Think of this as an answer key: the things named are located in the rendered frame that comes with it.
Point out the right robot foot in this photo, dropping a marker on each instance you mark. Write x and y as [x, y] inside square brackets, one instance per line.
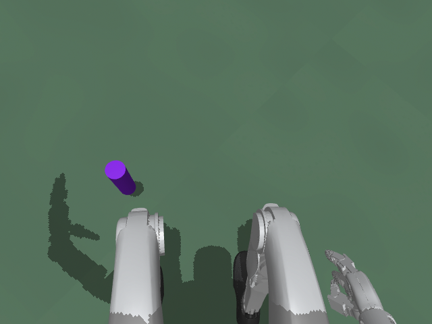
[239, 280]

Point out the can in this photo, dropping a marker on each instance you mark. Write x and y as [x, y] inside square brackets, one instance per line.
[116, 171]

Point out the right robot arm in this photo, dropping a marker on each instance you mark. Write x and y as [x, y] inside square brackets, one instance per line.
[376, 316]

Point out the right robot hand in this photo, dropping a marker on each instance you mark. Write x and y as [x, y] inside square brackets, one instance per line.
[361, 294]

